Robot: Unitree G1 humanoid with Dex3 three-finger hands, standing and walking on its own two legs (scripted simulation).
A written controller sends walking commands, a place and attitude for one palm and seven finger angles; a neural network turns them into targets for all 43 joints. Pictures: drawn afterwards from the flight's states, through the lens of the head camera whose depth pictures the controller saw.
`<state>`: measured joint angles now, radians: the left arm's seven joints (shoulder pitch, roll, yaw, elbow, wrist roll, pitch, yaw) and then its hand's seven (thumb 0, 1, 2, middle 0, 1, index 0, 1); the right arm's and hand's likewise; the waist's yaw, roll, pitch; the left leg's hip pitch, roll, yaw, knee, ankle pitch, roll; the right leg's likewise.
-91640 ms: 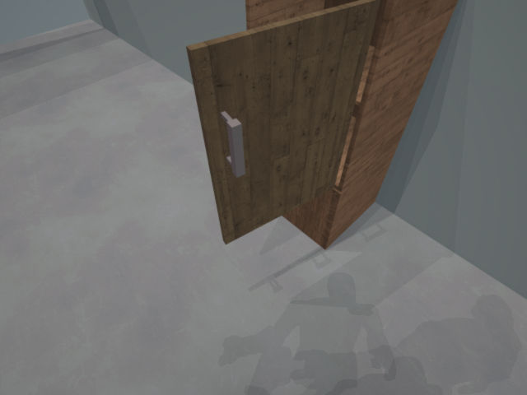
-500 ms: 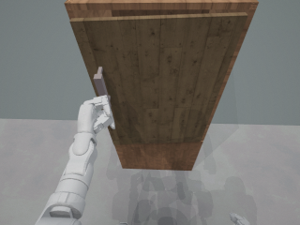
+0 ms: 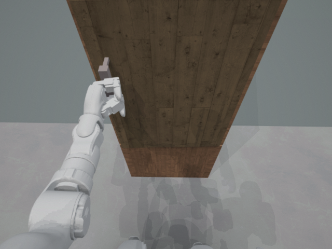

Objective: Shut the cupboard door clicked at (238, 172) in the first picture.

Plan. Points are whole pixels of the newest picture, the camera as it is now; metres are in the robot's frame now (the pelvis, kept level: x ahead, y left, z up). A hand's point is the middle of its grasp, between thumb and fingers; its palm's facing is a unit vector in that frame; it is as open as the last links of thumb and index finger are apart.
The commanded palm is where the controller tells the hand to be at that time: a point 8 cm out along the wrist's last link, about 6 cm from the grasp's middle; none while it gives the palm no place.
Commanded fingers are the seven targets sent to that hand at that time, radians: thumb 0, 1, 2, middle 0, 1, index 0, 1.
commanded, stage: push the door shut along its arc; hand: left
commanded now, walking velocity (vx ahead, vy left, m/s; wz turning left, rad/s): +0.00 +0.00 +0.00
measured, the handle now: (110, 84) +0.52 +0.14 +0.09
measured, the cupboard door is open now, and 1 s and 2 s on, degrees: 2 0 0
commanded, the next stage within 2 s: pull the fist back off the door in 0.38 s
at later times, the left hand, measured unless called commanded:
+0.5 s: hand (121, 98) +0.46 +0.11 +0.10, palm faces -0.19 -0.98 -0.03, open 3.2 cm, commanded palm +0.49 +0.13 +0.10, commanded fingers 0.00 0.90 0.90 -1.30 -1.50 -1.30 -1.50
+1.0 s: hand (132, 98) +0.46 +0.08 +0.09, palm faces +0.02 -1.00 +0.02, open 3.1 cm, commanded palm +0.42 +0.13 +0.10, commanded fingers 0.00 0.90 0.90 -1.30 -1.50 -1.30 -1.50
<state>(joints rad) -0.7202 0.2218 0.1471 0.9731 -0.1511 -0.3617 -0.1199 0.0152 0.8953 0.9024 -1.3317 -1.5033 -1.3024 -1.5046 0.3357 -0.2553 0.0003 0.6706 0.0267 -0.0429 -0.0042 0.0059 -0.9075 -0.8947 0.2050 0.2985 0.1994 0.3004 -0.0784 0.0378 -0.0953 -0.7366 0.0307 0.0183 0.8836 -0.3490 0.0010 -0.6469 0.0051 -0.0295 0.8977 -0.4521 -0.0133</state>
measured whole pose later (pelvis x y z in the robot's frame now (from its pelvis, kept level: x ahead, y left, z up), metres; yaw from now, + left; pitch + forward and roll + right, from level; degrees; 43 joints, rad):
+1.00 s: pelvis -0.03 +0.01 -0.01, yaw -2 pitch +14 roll -1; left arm -0.85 0.21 0.22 1.08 -0.09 -0.38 0.09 0.01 0.90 0.90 -1.31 -1.50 -1.31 -1.50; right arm 0.43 -0.26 0.00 0.67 -0.01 -0.07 0.04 0.01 -0.91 -0.89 0.21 0.30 0.20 0.30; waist -0.14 0.05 -0.11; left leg -0.87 0.04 0.02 0.95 -0.33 0.01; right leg -0.79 0.02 -0.01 0.96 -0.43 -0.01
